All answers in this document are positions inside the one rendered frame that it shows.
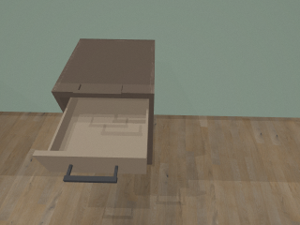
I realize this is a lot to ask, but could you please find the drawer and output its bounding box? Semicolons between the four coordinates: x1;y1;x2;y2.
33;97;149;174

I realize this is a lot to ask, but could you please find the cabinet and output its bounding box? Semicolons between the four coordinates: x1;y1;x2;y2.
51;38;156;165

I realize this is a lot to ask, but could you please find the handle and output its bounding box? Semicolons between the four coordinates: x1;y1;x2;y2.
63;164;118;184
73;90;123;98

